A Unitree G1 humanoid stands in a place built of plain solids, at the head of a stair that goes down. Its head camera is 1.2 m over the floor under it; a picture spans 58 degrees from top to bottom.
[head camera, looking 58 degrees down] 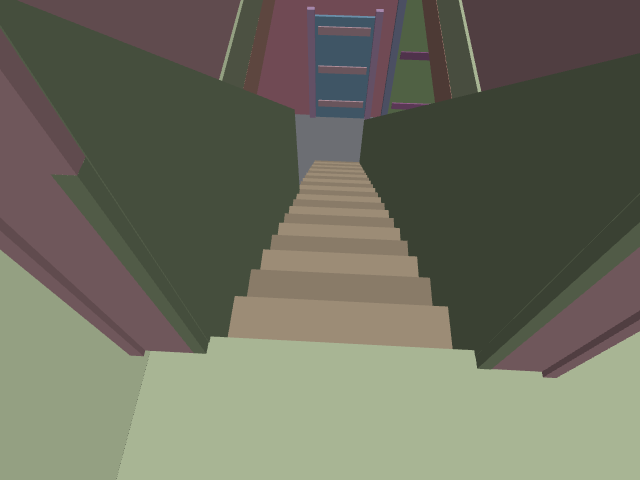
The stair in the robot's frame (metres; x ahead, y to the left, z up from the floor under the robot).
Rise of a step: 0.21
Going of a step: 0.22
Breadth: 0.83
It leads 3 degrees to the right of straight ahead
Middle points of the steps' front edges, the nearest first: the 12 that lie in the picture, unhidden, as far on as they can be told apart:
0.41 -0.06 0.00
0.63 -0.07 -0.21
0.84 -0.08 -0.41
1.06 -0.10 -0.62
1.28 -0.11 -0.83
1.50 -0.12 -1.03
1.72 -0.13 -1.24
1.94 -0.14 -1.45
2.16 -0.16 -1.65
2.38 -0.17 -1.86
2.60 -0.18 -2.07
2.82 -0.19 -2.28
